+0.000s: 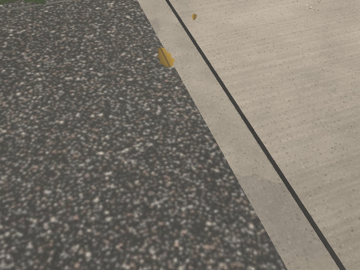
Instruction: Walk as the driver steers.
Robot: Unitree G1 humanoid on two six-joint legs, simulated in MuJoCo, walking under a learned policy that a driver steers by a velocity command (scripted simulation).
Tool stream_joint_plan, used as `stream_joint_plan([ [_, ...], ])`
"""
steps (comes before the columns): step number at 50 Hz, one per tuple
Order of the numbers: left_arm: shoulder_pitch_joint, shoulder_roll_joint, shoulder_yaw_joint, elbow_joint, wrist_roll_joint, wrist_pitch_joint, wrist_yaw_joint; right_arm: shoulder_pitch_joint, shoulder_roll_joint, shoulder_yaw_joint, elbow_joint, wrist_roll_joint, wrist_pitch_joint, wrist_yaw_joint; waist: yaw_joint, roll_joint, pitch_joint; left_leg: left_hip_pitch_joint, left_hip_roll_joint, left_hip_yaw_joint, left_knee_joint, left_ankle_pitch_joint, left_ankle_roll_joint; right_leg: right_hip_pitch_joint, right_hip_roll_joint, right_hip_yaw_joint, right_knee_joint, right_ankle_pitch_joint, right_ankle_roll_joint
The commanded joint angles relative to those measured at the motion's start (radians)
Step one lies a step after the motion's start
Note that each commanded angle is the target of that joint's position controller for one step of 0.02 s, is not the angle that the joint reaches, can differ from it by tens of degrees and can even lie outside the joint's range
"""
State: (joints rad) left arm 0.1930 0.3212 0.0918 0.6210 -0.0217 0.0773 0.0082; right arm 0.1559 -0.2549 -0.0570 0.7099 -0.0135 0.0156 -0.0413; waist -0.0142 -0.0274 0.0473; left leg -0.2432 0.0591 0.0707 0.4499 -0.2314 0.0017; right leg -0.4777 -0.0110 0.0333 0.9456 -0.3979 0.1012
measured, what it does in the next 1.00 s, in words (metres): walks ahead: right foot, then left foot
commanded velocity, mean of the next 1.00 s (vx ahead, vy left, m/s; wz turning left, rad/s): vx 0.07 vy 0.00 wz -0.23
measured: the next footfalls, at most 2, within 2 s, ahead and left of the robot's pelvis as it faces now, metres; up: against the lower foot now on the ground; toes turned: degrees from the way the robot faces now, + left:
right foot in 0.14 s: +0.06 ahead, -0.16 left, +0.00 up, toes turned -11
left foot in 0.56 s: +0.21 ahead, +0.05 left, +0.00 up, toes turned -17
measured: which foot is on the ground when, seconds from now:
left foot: down 0.00-0.14, up 0.16-0.54, down 0.56-1.00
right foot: up 0.00-0.12, down 0.14-1.00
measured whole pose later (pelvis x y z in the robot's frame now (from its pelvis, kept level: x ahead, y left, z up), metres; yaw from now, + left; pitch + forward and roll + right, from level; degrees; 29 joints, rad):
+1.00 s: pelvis +0.11 -0.04 -0.02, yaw -11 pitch +1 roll +0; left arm 0.23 0.29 0.07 0.69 0.01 0.03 0.06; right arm 0.09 -0.30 -0.05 0.70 0.02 0.01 0.02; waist 0.01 0.02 0.04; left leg -0.39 -0.05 -0.09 0.63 -0.25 0.02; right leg -0.22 0.01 0.03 0.62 -0.42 0.01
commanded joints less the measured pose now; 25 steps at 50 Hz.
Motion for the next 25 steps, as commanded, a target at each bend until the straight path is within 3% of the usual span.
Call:
stream_joint_plan([
  [1,-0.067,0.062,0.008,-0.111,0.001,-0.015,-0.012,-0.005,-0.225,-0.067,-0.053,0.010,-0.006,0.006,-0.033,0.229,-0.120,0.157,0.240,-0.137,-0.097,0.413,0.213,0.018,-0.006,-0.068,-0.136,-0.010,-0.017],
  [4,-0.032,0.069,0.017,-0.106,-0.001,-0.008,-0.024,-0.019,-0.234,-0.072,-0.045,0.032,-0.010,0.015,-0.006,0.224,-0.118,0.149,0.255,-0.116,-0.044,0.403,0.185,0.112,0.005,-0.096,-0.323,0.068,-0.067],
  [5,0.008,0.066,0.021,-0.091,0.000,-0.008,-0.027,-0.030,-0.227,-0.071,-0.041,0.043,-0.011,0.016,0.021,0.210,-0.122,0.122,0.241,-0.087,0.003,0.374,0.153,0.189,0.022,-0.115,-0.443,0.161,-0.097],
  [6,0.047,0.087,0.032,-0.077,0.002,-0.008,-0.020,0.014,-0.197,-0.064,-0.020,0.044,-0.015,0.018,0.031,0.155,-0.134,0.053,0.208,-0.038,0.085,0.287,0.093,0.309,0.036,-0.090,-0.542,0.270,-0.132],
  [7,0.099,0.166,0.056,-0.074,-0.001,-0.012,-0.007,0.041,-0.142,-0.051,-0.020,0.013,-0.017,0.024,0.027,-0.052,-0.160,-0.161,0.123,0.061,0.306,-0.014,0.000,0.501,-0.111,0.134,-0.577,0.475,-0.198],
  [8,0.136,0.265,0.071,-0.089,0.007,-0.026,-0.002,-0.030,-0.098,-0.028,-0.093,-0.027,-0.024,0.023,0.043,-0.300,-0.159,-0.481,-0.032,0.052,0.551,-0.446,-0.068,0.584,-0.342,0.496,-0.579,0.493,-0.401],
  [9,0.184,0.218,0.061,-0.079,0.027,-0.057,-0.012,-0.101,-0.147,-0.044,-0.109,-0.002,-0.039,0.023,0.122,-0.201,-0.206,-0.535,-0.034,-0.114,0.685,-0.437,-0.058,0.547,-0.366,0.582,-0.661,0.194,-0.481],
  [10,0.158,0.176,0.043,-0.064,0.025,-0.078,-0.013,-0.122,-0.180,-0.055,-0.112,0.025,-0.048,0.031,0.097,-0.165,-0.136,-0.569,-0.003,-0.141,0.694,-0.337,-0.029,0.512,-0.316,0.528,-0.704,-0.067,-0.429],
  [11,0.112,0.148,0.034,-0.062,0.013,-0.088,-0.007,-0.117,-0.194,-0.065,-0.097,0.029,-0.054,0.034,0.072,-0.127,-0.076,-0.574,0.015,-0.140,0.661,-0.243,-0.015,0.460,-0.273,0.479,-0.725,-0.187,-0.376],
  [12,0.079,0.128,0.022,-0.065,0.006,-0.090,-0.001,-0.113,-0.202,-0.070,-0.085,0.018,-0.059,0.034,0.057,-0.127,-0.042,-0.568,0.020,-0.140,0.616,-0.172,-0.017,0.427,-0.245,0.448,-0.742,-0.186,-0.350],
  [14,0.051,0.120,0.012,-0.077,0.020,-0.091,0.013,-0.102,-0.178,-0.065,-0.075,0.007,-0.075,0.039,0.033,-0.127,-0.029,-0.491,-0.004,-0.125,0.553,-0.044,-0.031,0.372,-0.187,0.380,-0.759,-0.052,-0.329],
  [16,0.044,0.123,0.012,-0.075,0.029,-0.095,0.023,-0.092,-0.150,-0.056,-0.057,0.004,-0.084,0.041,0.023,-0.104,-0.045,-0.431,-0.028,-0.110,0.449,0.030,-0.048,0.367,-0.155,0.293,-0.722,0.206,-0.316],
  [18,0.046,0.130,0.015,-0.064,0.025,-0.093,0.027,-0.094,-0.115,-0.039,-0.045,0.002,-0.083,0.044,0.028,-0.110,-0.065,-0.330,-0.047,-0.095,0.329,0.067,-0.068,0.333,-0.127,0.218,-0.673,0.403,-0.303],
  [20,0.074,0.143,0.019,-0.046,0.021,-0.087,0.024,-0.114,-0.102,-0.028,-0.050,0.006,-0.077,0.051,0.046,-0.117,-0.077,-0.258,-0.054,-0.092,0.256,0.072,-0.077,0.309,-0.137,0.212,-0.638,0.488,-0.304],
  [23,0.091,0.145,0.016,-0.027,0.017,-0.077,0.015,-0.123,-0.127,-0.029,-0.059,0.015,-0.071,0.061,0.057,-0.111,-0.079,-0.198,-0.057,-0.102,0.192,0.055,-0.062,0.301,-0.169,0.263,-0.598,0.513,-0.310],
  [25,0.072,0.130,0.008,-0.024,0.014,-0.073,0.014,-0.100,-0.143,-0.034,-0.057,0.013,-0.073,0.064,0.040,-0.109,-0.079,-0.140,-0.061,-0.104,0.128,0.054,-0.036,0.303,-0.174,0.303,-0.560,0.475,-0.296],
])
Over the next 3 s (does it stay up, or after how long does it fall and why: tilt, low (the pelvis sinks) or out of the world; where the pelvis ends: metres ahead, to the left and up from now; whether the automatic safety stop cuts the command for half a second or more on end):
stays up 0.55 -0.02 0.00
